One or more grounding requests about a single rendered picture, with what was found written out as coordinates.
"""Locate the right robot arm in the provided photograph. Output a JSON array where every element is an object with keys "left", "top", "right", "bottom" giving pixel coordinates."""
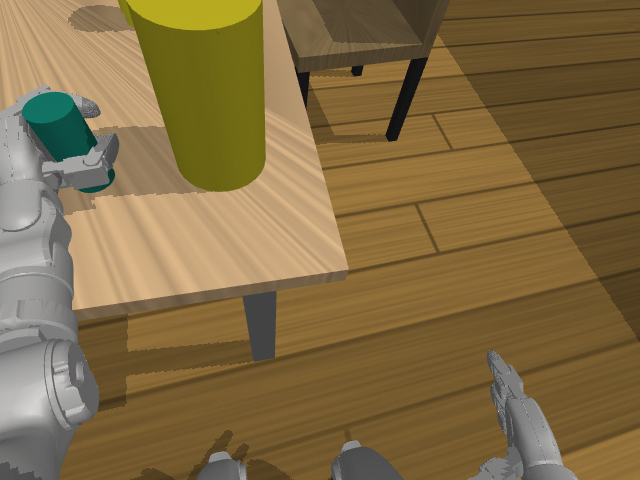
[{"left": 522, "top": 464, "right": 578, "bottom": 480}]

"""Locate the left robot hand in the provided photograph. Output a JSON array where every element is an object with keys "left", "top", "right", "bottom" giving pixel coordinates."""
[{"left": 0, "top": 85, "right": 119, "bottom": 196}]

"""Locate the chair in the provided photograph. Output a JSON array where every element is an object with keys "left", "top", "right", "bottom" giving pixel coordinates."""
[{"left": 276, "top": 0, "right": 450, "bottom": 142}]

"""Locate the table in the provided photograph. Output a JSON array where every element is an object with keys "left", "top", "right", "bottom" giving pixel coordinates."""
[{"left": 0, "top": 0, "right": 349, "bottom": 362}]

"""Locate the left robot arm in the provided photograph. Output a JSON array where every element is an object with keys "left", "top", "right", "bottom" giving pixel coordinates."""
[{"left": 0, "top": 180, "right": 99, "bottom": 480}]

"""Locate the right robot hand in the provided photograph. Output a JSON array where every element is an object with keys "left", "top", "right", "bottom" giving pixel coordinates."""
[{"left": 467, "top": 350, "right": 564, "bottom": 480}]

